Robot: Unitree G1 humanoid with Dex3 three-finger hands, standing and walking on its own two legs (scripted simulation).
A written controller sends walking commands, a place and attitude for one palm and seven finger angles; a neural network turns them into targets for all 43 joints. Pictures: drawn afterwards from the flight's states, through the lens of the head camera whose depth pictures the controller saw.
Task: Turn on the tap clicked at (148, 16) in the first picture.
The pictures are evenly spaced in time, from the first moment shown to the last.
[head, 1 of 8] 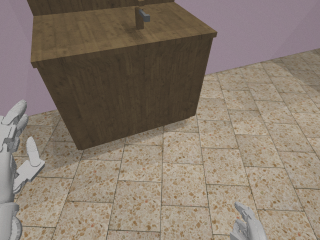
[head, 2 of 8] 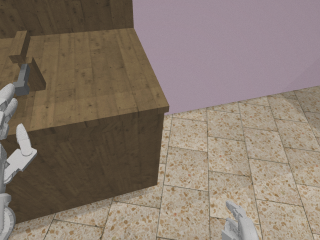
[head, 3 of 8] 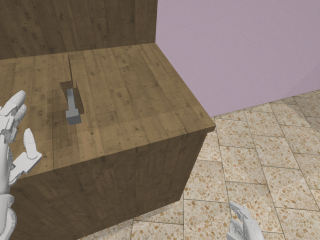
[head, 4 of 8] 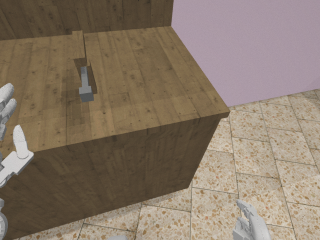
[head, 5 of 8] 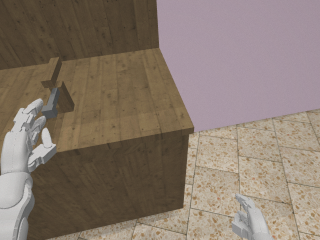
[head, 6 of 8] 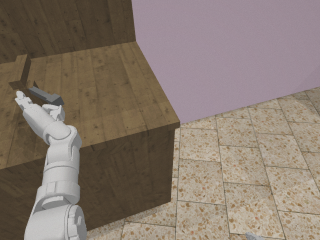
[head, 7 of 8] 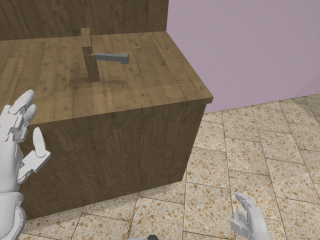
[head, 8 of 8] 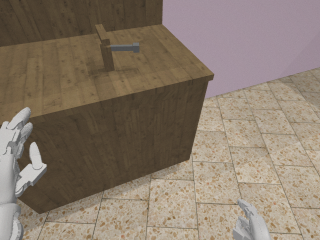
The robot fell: no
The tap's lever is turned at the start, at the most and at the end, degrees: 0 72 72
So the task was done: yes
